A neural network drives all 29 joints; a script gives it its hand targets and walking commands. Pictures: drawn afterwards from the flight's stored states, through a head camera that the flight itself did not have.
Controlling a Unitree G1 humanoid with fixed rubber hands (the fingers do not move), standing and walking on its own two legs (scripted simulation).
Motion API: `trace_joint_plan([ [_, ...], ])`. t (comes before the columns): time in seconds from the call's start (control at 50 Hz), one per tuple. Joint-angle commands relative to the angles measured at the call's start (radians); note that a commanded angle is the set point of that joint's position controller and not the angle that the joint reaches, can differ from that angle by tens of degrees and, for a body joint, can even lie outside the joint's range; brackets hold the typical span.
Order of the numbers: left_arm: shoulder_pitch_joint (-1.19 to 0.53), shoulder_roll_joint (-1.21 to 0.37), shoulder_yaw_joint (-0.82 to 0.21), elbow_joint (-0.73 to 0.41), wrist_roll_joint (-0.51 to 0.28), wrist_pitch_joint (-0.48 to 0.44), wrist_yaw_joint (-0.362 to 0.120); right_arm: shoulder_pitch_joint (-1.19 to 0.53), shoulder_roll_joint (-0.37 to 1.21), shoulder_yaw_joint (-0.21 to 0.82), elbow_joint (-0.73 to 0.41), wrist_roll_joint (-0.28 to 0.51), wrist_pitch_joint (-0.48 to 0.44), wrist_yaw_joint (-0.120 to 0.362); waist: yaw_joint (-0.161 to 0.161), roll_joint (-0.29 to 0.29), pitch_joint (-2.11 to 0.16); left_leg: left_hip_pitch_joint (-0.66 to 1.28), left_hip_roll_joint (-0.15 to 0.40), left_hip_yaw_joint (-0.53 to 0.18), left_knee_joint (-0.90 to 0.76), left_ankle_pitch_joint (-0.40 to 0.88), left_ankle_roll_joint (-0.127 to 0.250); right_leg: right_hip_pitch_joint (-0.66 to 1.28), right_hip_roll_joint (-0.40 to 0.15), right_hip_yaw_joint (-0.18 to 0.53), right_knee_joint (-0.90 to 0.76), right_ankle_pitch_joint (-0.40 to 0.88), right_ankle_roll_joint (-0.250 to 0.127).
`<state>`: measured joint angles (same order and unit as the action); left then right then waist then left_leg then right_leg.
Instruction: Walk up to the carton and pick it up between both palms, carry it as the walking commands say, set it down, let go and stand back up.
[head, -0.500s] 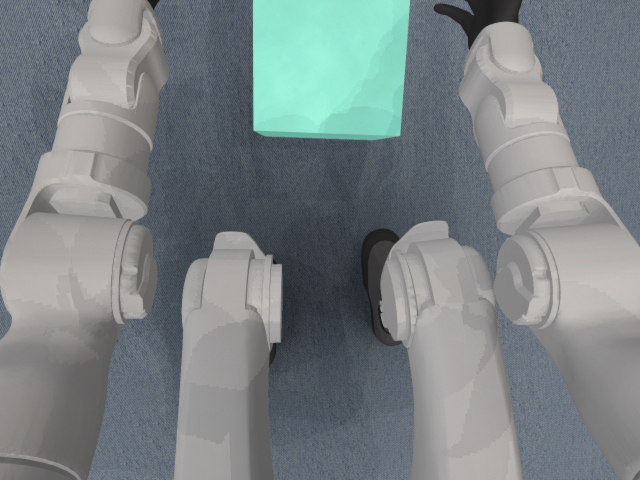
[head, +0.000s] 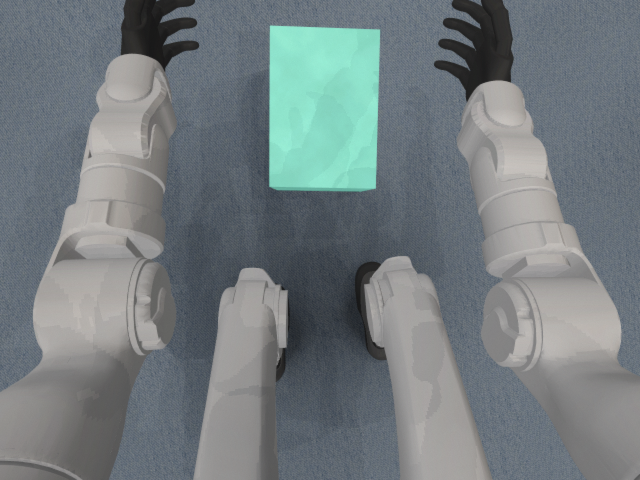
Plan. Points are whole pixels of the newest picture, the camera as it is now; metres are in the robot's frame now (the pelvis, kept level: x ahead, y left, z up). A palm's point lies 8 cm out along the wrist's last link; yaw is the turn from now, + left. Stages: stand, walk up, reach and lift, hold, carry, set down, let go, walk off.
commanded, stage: set down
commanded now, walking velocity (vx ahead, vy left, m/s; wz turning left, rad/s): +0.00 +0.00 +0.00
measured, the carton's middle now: (321, 120) +0.52 -0.01 -0.42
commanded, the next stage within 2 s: let go in 0.64 s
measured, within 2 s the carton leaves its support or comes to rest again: neither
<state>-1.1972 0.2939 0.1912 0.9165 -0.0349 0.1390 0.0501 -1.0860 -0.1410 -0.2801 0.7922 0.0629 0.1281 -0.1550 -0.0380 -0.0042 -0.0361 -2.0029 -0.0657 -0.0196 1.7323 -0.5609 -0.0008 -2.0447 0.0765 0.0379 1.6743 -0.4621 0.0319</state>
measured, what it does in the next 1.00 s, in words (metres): rises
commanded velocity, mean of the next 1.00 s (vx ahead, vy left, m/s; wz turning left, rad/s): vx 0.00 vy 0.00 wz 0.00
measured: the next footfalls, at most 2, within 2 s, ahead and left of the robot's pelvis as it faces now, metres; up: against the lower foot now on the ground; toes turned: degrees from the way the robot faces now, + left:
none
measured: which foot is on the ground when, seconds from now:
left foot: down 0.00-1.00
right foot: down 0.00-1.00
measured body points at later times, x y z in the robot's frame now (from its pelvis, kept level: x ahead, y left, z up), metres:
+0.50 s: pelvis +0.02 -0.01 +0.13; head +0.32 +0.00 +0.47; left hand +0.54 +0.18 +0.02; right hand +0.51 -0.18 +0.02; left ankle +0.07 +0.11 -0.47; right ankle +0.11 -0.12 -0.47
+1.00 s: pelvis +0.06 +0.00 +0.20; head +0.32 +0.00 +0.57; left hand +0.46 +0.20 +0.07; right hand +0.44 -0.20 +0.08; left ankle +0.07 +0.11 -0.47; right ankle +0.11 -0.12 -0.47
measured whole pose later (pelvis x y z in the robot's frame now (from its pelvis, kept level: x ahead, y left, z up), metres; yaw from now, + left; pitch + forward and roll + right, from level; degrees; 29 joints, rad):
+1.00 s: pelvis +0.06 +0.00 +0.20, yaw +0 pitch +39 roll +0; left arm -0.57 0.16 0.22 0.65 0.13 0.07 0.02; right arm -0.49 -0.09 -0.22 0.57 -0.11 0.07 0.00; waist -0.03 0.00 -0.10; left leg -1.20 -0.05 -0.05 0.85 -0.32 0.00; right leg -1.23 0.05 0.06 0.80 -0.25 0.01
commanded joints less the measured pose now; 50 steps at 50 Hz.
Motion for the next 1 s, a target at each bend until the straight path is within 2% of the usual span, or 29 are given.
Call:
trace_joint_plan([
  [0.0, -0.229, 0.094, 0.017, -0.13, 0.01, -0.015, -0.009, -0.177, -0.079, -0.007, -0.134, -0.011, -0.012, 0.004, 0.0, 0.062, -1.096, 0.618, -0.018, 0.04, -0.237, 0.38, -0.027, 0.68, 0.035, -0.096, -0.163, 0.339, 0.023],
  [0.3, -0.15, 0.085, 0.068, -0.107, 0.055, -0.04, -0.05, -0.095, -0.025, -0.02, -0.157, -0.062, -0.016, 0.022, 0.008, 0.044, -1.006, 0.783, -0.017, 0.038, -0.531, 0.414, -0.018, 0.93, 0.023, -0.077, -0.462, 0.402, 0.03],
  [0.48, -0.091, 0.069, 0.087, -0.122, 0.085, -0.062, -0.071, -0.023, 0.007, -0.028, -0.181, -0.106, -0.031, 0.028, 0.011, 0.042, -0.987, 0.9, -0.015, 0.033, -0.693, 0.48, -0.017, 1.112, 0.018, -0.059, -0.634, 0.479, 0.029],
  [0.6, -0.061, 0.037, 0.112, -0.065, 0.129, -0.085, -0.082, 0.003, 0.037, -0.05, -0.126, -0.149, -0.054, 0.041, 0.005, 0.039, -0.856, 0.9, -0.005, 0.02, -0.782, 0.467, -0.017, 1.135, 0.007, -0.05, -0.722, 0.474, 0.03],
  [0.68, -0.009, 0.031, 0.132, -0.062, 0.16, -0.094, -0.08, 0.043, 0.036, -0.059, -0.115, -0.179, -0.069, 0.053, -0.001, 0.046, -0.884, 0.956, -0.001, 0.016, -0.809, 0.526, -0.024, 1.18, 0.011, -0.053, -0.752, 0.519, 0.028],
  [0.74, 0.076, 0.023, 0.129, -0.102, 0.176, -0.094, -0.072, 0.116, 0.025, -0.053, -0.143, -0.193, -0.074, 0.07, 0.001, 0.062, -0.955, 1.044, 0.003, 0.01, -0.821, 0.628, -0.031, 1.221, 0.016, -0.053, -0.767, 0.584, 0.022],
  [0.84, 0.29, -0.016, 0.073, -0.275, 0.169, -0.083, -0.029, 0.316, -0.015, -0.001, -0.258, -0.196, -0.072, 0.116, 0.008, 0.092, -1.118, 1.301, 0.018, -0.016, -0.836, 0.87, -0.039, 1.27, 0.019, -0.042, -0.792, 0.696, 0.008],
  [0.9, 0.42, -0.036, 0.041, -0.362, 0.16, -0.079, -0.024, 0.449, -0.015, 0.041, -0.314, -0.182, -0.067, 0.141, 0.005, 0.077, -1.073, 1.346, 0.02, -0.021, -0.868, 0.876, -0.034, 1.341, 0.007, -0.027, -0.82, 0.729, 0.004],
  [0.98, 0.607, -0.048, 0.037, -0.416, 0.16, -0.094, -0.036, 0.627, -0.014, 0.079, -0.343, -0.155, -0.078, 0.167, 0.006, 0.038, -0.922, 1.324, 0.019, -0.022, -0.937, 0.791, -0.023, 1.466, -0.01, 0.0, -0.864, 0.731, 0.001],
])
